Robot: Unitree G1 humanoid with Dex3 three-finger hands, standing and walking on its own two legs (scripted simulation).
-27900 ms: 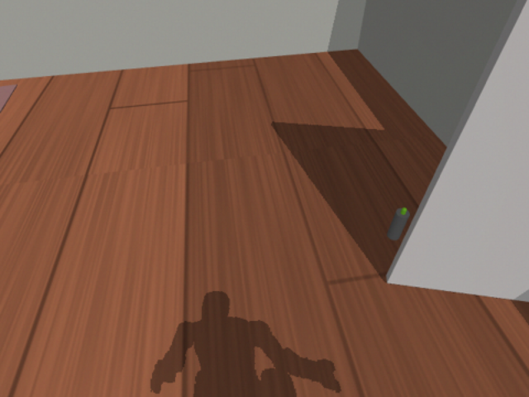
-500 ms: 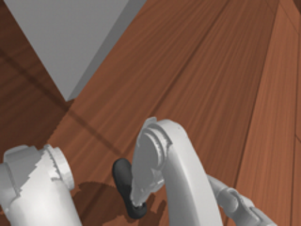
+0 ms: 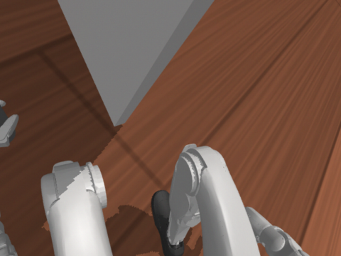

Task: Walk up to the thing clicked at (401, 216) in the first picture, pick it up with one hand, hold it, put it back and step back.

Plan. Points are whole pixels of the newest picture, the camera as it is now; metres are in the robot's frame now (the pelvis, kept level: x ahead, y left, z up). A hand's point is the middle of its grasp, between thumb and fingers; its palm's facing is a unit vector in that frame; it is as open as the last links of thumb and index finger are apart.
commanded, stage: settle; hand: left
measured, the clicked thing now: out of the picture +0.42 +0.32 -0.12
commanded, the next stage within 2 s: lift in 1.36 s
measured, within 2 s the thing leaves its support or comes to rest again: neither
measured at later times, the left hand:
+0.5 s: hand out of the picture +0.42 +0.32 -0.02, palm faces +0.35 -0.93 -0.04, open 8.2 cm
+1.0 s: hand out of the picture +0.42 +0.31 +0.03, palm faces +0.35 -0.93 -0.04, open 8.2 cm
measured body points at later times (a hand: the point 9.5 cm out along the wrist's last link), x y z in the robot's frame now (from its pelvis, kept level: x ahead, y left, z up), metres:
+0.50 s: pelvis +0.02 -0.01 +0.04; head +0.22 +0.10 +0.42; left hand +0.39 +0.37 -0.01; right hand +0.19 -0.25 -0.07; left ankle +0.08 +0.12 -0.27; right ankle +0.14 -0.12 -0.27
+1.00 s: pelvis +0.02 -0.02 +0.07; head +0.22 +0.07 +0.46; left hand +0.39 +0.36 +0.03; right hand +0.20 -0.26 -0.05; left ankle +0.08 +0.12 -0.27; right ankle +0.14 -0.12 -0.27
